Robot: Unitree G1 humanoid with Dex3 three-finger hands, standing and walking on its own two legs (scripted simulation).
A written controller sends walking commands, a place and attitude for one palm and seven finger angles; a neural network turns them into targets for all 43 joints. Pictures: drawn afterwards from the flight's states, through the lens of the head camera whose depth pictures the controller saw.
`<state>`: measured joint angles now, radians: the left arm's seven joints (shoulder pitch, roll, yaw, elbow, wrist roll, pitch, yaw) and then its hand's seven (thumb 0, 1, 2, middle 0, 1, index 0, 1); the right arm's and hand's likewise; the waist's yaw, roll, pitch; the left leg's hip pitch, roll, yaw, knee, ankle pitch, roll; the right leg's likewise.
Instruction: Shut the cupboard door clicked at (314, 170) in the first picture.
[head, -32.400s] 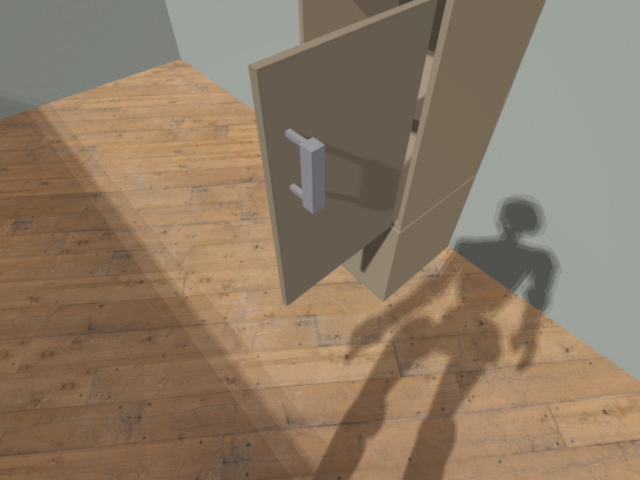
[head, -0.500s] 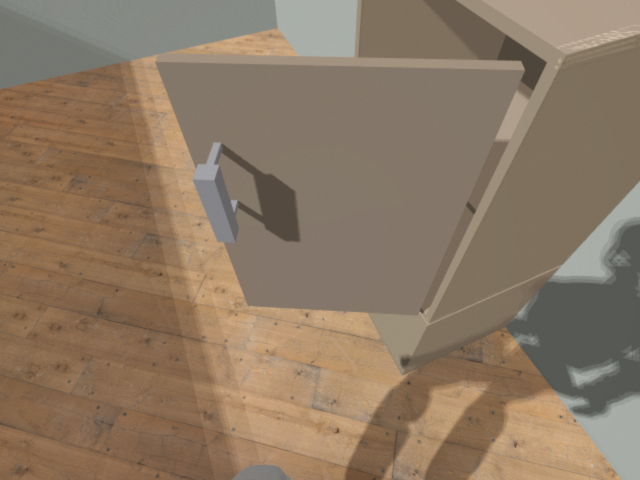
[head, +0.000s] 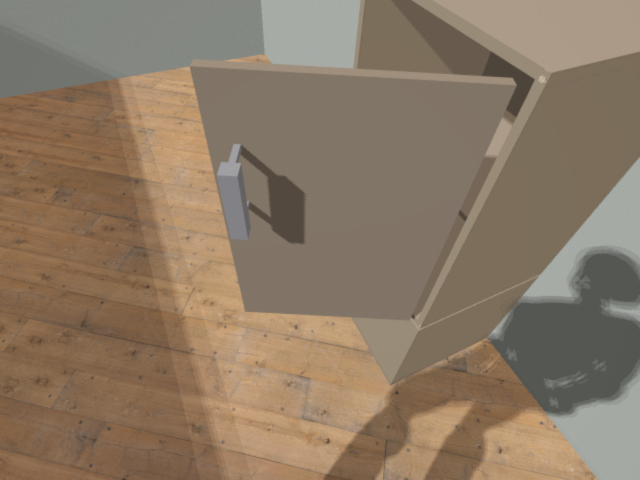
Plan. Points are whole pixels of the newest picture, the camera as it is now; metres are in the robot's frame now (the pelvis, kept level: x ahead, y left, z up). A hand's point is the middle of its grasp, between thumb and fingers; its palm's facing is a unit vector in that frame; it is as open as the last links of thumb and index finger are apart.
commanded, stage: come to a stop and stand still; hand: left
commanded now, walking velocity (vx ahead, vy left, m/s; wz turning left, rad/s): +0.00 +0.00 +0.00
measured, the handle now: (238, 192) +0.48 +0.16 +0.07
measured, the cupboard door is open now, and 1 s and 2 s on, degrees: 63 63 63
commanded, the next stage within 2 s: look again from close up in 0.44 s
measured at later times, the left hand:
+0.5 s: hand out of the picture -0.01 +0.12 -0.18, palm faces +0.03 -0.99 -0.15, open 7.3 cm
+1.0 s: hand out of the picture +0.03 +0.19 -0.18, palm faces -0.01 -0.97 -0.23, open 7.4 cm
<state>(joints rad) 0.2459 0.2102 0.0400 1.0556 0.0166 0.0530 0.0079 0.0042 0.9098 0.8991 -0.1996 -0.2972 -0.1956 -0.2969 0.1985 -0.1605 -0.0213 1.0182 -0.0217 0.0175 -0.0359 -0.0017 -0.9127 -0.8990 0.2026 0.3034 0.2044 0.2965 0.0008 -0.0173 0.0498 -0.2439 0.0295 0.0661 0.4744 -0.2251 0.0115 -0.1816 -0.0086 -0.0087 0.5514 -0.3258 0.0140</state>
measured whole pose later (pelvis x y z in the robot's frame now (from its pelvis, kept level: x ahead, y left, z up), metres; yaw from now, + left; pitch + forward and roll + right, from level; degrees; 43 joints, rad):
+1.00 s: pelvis +0.00 +0.01 +0.00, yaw -1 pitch -1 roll +0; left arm 0.28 0.19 -0.01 1.06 0.02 -0.01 0.04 0.00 0.91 0.90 -0.20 -0.30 -0.20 -0.30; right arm 0.24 -0.18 0.01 1.05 -0.02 -0.02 -0.02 0.01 -0.92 -0.90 0.20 0.30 0.20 0.30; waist 0.00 0.00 0.02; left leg -0.23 0.00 0.07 0.52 -0.27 0.02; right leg -0.14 -0.02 0.02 0.51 -0.35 0.02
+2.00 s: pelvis -0.04 +0.00 -0.07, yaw +1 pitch +10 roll -2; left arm 0.42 0.26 0.21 -0.07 -0.34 -0.29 -0.30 0.02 0.90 0.90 -0.81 -0.97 -0.81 -0.97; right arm 0.32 -0.23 0.01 0.57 0.03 -0.25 -0.07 0.01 -0.90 -0.90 0.20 0.30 0.20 0.30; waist 0.01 0.04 -0.11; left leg -0.78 0.04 -0.01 1.03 -0.42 0.00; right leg -0.66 0.01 -0.06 1.00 -0.51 -0.01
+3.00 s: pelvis -0.03 -0.01 -0.03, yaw +2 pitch +2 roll -1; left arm 0.32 0.26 0.18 -0.13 -0.30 -0.14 -0.24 0.02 0.90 0.90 -1.30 -1.50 -1.30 -1.50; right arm 0.27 -0.26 0.04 0.58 0.05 -0.27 -0.06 0.01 -0.90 -0.90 0.20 0.30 0.20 0.30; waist 0.02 0.06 -0.06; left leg -0.48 0.02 0.00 0.77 -0.33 0.00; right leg -0.38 0.01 -0.06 0.76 -0.42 -0.02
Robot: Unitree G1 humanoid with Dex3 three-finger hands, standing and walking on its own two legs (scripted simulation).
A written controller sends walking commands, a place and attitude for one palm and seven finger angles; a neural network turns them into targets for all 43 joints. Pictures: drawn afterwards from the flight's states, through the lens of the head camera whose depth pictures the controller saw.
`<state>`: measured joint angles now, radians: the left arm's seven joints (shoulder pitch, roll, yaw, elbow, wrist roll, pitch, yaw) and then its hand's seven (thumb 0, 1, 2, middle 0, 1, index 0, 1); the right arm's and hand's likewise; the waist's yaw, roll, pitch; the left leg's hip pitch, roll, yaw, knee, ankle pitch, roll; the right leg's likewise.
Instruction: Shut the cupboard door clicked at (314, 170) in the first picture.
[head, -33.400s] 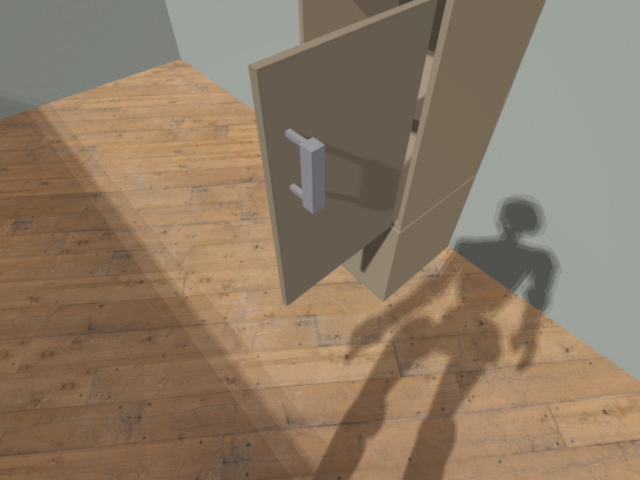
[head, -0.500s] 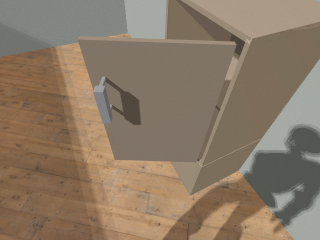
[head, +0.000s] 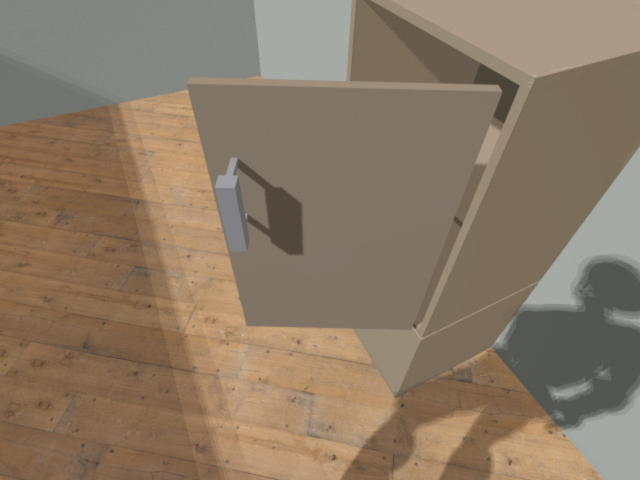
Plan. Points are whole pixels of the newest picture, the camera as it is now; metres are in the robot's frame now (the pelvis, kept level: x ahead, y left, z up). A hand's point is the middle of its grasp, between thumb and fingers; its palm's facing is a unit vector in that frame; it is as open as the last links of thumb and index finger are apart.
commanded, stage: look again from close up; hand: left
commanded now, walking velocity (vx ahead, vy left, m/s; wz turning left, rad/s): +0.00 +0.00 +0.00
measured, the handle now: (236, 204) +0.47 +0.16 +0.08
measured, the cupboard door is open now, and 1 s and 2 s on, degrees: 63 63 63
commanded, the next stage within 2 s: raise the hand and make a fist in 0.04 s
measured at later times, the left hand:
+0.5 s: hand (176, 475) +0.14 +0.18 -0.04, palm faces +0.03 -1.00 -0.02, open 6.5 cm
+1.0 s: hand (152, 441) +0.16 +0.20 +0.01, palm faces +0.06 -1.00 -0.04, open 4.1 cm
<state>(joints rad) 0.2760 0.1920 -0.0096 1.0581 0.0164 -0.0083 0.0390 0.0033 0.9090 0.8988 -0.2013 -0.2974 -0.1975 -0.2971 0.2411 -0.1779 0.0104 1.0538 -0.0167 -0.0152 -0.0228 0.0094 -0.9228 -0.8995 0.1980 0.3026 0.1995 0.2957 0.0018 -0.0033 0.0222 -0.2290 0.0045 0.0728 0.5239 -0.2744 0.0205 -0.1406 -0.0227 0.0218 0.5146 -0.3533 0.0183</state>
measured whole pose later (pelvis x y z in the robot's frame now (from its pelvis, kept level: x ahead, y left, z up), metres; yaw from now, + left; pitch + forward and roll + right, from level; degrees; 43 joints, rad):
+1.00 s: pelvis -0.04 -0.01 -0.06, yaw +3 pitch +10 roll -2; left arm 0.42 0.26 0.21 -0.07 -0.34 -0.29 -0.30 0.02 0.90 0.90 -0.81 -0.97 -0.81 -0.97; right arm 0.32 -0.23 0.01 0.57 0.03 -0.25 -0.07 0.01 -0.90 -0.90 0.20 0.30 0.20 0.30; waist 0.01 0.04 -0.11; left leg -0.78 0.04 -0.01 1.03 -0.42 0.00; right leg -0.66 0.01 -0.06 1.00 -0.51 -0.01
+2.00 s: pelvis -0.03 -0.02 -0.02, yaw +3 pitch +2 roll -1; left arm 0.32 0.26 0.18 -0.13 -0.30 -0.14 -0.24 0.02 0.90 0.90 -1.30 -1.50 -1.30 -1.50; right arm 0.27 -0.26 0.04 0.58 0.05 -0.27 -0.06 0.01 -0.90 -0.90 0.20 0.30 0.20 0.30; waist 0.02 0.06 -0.06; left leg -0.48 0.02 0.00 0.77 -0.33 0.00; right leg -0.38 0.01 -0.06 0.76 -0.42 -0.02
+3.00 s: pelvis -0.02 -0.01 -0.02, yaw +2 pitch +4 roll +0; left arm -0.28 0.20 0.10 0.38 -0.19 -0.14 -0.07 0.02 0.90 0.90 -1.30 -1.50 -1.30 -1.50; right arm 0.24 -0.24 0.03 0.65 0.04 -0.14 -0.04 0.01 -0.90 -0.90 0.20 0.30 0.20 0.30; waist -0.02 0.04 -0.05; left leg -0.48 0.02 0.03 0.73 -0.32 0.00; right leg -0.40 0.00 -0.03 0.74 -0.41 -0.01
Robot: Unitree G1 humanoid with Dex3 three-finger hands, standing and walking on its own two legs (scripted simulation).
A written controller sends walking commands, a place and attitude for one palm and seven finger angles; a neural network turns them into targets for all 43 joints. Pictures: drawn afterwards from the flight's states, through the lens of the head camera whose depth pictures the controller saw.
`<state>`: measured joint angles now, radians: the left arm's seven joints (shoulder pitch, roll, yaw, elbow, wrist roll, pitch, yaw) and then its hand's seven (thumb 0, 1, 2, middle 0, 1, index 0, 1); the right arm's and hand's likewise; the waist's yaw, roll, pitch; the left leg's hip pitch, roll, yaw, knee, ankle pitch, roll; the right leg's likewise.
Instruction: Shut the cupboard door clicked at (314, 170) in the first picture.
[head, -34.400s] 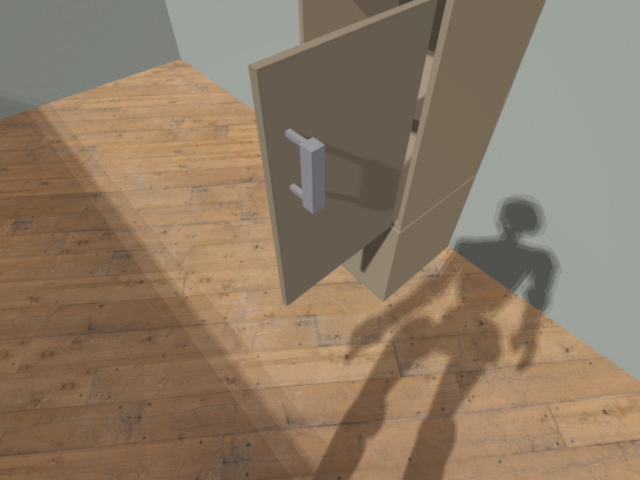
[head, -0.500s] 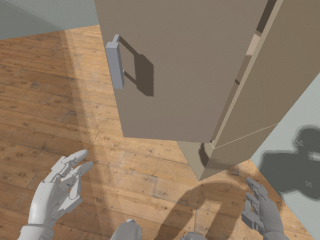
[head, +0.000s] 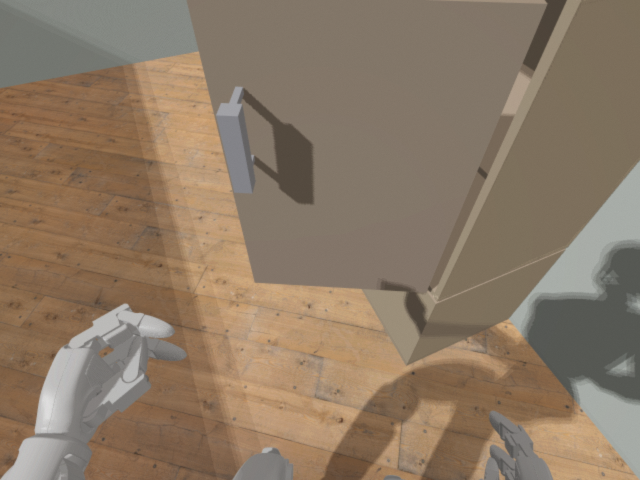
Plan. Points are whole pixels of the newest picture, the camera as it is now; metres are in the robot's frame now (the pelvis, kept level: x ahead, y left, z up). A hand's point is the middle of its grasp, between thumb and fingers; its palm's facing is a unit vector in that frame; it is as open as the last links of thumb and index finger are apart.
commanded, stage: raise the hand and make a fist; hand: left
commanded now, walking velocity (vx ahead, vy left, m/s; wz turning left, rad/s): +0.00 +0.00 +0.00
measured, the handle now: (241, 141) +0.52 +0.15 +0.14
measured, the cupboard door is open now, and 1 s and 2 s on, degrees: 63 63 63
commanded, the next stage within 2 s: bring the fist close to the handle in 1.06 s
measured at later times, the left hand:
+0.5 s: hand (121, 350) +0.22 +0.21 +0.12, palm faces +0.01 -1.00 -0.05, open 3.1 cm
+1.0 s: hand (145, 334) +0.23 +0.18 +0.14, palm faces +0.02 -1.00 -0.06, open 3.1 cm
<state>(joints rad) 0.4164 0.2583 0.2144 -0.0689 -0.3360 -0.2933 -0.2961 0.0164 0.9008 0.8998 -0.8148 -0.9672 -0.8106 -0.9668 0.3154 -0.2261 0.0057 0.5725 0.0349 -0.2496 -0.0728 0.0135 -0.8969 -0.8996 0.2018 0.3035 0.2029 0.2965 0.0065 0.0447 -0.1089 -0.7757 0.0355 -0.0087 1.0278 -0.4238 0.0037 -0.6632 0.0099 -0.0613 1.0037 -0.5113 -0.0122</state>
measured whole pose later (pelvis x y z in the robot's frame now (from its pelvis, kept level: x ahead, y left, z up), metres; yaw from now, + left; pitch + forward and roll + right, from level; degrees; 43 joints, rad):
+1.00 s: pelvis +0.01 -0.01 +0.04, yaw +1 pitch +2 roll -1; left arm 0.32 0.26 0.18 -0.13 -0.30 -0.14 -0.24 0.02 0.90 0.90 -1.30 -1.50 -1.30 -1.50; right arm 0.27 -0.26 0.04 0.58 0.05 -0.27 -0.06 0.01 -0.90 -0.90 0.20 0.30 0.20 0.30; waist 0.02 0.06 -0.06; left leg -0.48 0.02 0.00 0.77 -0.33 0.00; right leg -0.38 0.01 -0.06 0.76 -0.42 -0.02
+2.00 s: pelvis +0.02 +0.00 +0.04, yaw -1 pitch +4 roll +0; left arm -0.28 0.20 0.10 0.38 -0.19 -0.14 -0.07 0.02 0.90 0.90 -1.30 -1.50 -1.30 -1.50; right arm 0.24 -0.24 0.03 0.65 0.04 -0.14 -0.04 0.01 -0.90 -0.90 0.20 0.30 0.20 0.30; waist -0.02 0.04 -0.05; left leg -0.48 0.02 0.03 0.73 -0.32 0.00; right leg -0.40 0.00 -0.03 0.74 -0.41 -0.01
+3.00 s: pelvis +0.01 -0.01 +0.04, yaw -1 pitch +7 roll +0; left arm -0.69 0.24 0.16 0.91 -0.16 -0.27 -0.12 0.02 0.90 0.90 -1.31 -1.50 -1.30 -1.50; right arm 0.29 -0.25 0.02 0.67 0.04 -0.05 -0.02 0.01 -0.90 -0.90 0.20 0.30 0.20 0.30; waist -0.06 0.03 -0.06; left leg -0.58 0.03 0.02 0.77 -0.31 0.00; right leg -0.50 0.01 -0.03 0.77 -0.40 -0.02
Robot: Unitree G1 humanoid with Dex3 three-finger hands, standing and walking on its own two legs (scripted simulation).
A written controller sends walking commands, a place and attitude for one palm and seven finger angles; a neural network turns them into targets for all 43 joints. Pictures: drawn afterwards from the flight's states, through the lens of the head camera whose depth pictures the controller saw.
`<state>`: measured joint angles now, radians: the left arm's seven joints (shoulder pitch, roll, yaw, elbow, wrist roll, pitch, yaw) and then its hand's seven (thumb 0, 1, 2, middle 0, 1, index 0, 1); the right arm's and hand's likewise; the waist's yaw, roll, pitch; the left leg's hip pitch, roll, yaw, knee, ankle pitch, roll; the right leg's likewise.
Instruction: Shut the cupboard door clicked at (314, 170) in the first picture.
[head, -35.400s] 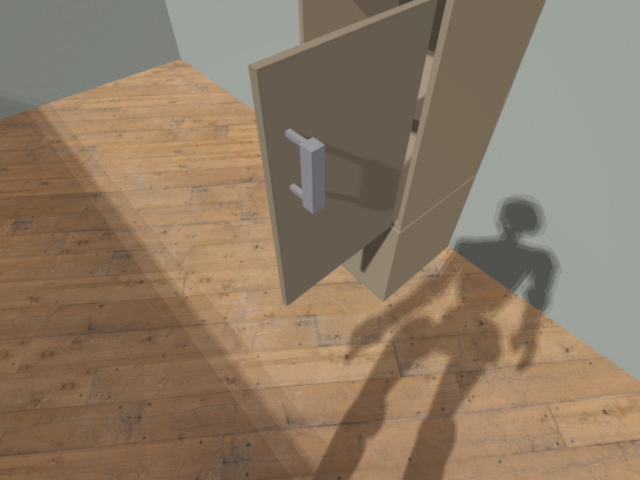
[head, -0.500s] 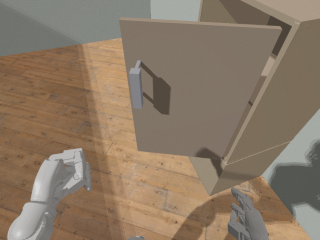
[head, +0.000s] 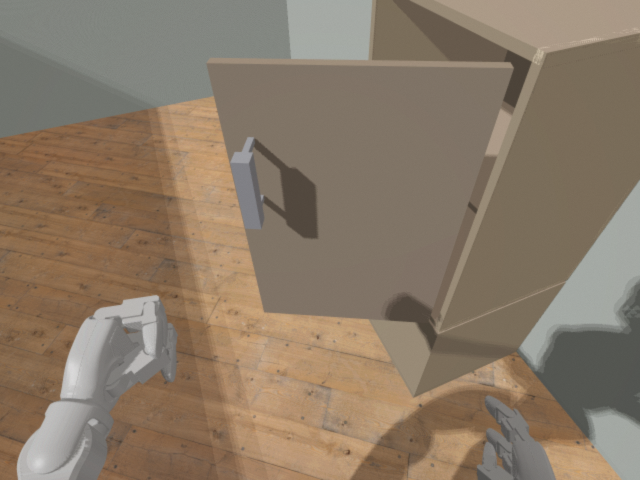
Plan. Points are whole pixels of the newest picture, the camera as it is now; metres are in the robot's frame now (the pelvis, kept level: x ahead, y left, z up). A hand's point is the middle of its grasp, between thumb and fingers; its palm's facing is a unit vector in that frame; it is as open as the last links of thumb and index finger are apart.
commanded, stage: raise the hand and make a fist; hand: left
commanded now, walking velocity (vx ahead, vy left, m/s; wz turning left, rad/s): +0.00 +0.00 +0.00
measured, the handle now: (252, 183) +0.52 +0.15 +0.10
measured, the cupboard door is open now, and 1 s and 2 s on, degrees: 63 63 62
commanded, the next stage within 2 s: bring the fist close to the handle in 0.06 s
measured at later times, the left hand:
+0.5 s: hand (202, 304) +0.29 +0.16 +0.10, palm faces -0.03 -1.00 -0.04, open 3.1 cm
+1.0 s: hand (239, 247) +0.37 +0.14 +0.11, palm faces -0.02 -1.00 -0.02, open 3.1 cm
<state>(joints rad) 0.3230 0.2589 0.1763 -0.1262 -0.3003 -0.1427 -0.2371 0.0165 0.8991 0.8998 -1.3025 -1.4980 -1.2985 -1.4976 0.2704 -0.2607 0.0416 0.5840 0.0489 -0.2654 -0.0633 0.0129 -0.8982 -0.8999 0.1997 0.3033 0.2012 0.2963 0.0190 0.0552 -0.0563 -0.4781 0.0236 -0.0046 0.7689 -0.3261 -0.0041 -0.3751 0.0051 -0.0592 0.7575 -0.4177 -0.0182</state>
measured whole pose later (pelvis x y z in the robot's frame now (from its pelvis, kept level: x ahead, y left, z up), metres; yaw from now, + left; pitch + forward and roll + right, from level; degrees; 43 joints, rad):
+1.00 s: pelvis +0.01 +0.00 +0.00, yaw -1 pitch +4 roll +0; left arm -0.28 0.20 0.10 0.38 -0.19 -0.14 -0.07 0.02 0.90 0.90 -1.30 -1.50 -1.30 -1.50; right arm 0.24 -0.24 0.03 0.65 0.04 -0.14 -0.04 0.01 -0.90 -0.90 0.20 0.30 0.20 0.30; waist -0.02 0.04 -0.05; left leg -0.48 0.02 0.03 0.73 -0.32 0.00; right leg -0.40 0.00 -0.03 0.74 -0.41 -0.01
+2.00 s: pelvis +0.00 +0.00 +0.00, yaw -2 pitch +7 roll +0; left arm -0.69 0.24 0.16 0.91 -0.16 -0.27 -0.12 0.02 0.90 0.90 -1.31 -1.50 -1.30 -1.50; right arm 0.29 -0.25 0.02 0.67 0.04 -0.05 -0.02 0.01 -0.90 -0.90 0.20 0.30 0.20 0.30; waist -0.06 0.03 -0.06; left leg -0.58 0.03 0.02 0.77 -0.31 0.00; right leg -0.50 0.01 -0.03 0.77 -0.40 -0.02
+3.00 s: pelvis +0.00 +0.01 -0.03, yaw -3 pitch +20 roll -2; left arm -1.26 0.50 0.26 1.36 -0.06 -0.24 -0.32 0.02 0.90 0.90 -1.30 -1.50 -1.30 -1.50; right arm 0.41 -0.28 0.02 0.69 -0.01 -0.05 -0.01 0.00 -0.90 -0.90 0.20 0.30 0.20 0.30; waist -0.25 0.06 -0.07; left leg -0.93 0.05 0.01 0.95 -0.37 0.01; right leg -0.83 0.03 -0.03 0.91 -0.44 -0.01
